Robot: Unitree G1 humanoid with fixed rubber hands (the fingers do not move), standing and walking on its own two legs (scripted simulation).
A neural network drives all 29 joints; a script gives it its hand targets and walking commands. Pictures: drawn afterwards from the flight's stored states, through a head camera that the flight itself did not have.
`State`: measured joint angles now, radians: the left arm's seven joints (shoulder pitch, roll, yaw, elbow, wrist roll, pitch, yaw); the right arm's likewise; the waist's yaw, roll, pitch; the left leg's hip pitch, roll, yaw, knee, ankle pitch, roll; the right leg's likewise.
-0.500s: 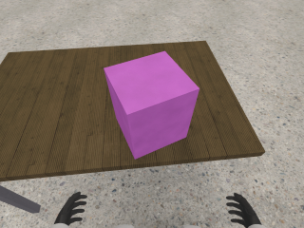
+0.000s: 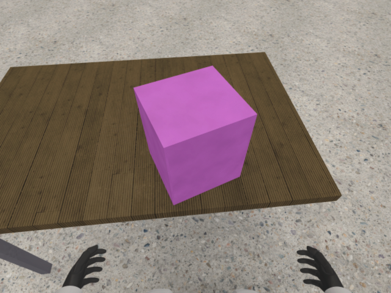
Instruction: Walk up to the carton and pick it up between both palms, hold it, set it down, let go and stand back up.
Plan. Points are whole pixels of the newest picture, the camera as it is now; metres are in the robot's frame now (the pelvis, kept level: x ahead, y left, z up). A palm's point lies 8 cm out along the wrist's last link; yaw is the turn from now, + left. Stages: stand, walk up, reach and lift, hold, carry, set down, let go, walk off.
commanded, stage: stand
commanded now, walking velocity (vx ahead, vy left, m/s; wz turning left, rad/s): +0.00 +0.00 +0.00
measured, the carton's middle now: (192, 137) +0.48 +0.03 +0.00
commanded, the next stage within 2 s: walk up in 1.96 s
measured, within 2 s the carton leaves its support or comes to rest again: neither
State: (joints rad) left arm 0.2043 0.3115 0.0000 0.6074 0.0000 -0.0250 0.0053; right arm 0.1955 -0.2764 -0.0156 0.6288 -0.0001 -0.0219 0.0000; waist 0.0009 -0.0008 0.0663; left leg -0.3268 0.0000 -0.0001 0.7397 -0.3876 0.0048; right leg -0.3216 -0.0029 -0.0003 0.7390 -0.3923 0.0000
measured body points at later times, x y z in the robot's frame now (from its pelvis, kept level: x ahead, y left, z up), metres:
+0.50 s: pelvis +0.00 +0.00 +0.00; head +0.01 +0.00 +0.45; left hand +0.16 +0.27 -0.08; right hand +0.15 -0.26 -0.09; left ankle +0.01 +0.12 -0.71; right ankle +0.00 -0.12 -0.71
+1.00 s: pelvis -0.01 +0.00 +0.00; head +0.00 +0.00 +0.45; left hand +0.15 +0.28 -0.08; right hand +0.14 -0.27 -0.09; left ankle +0.01 +0.12 -0.71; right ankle +0.00 -0.12 -0.71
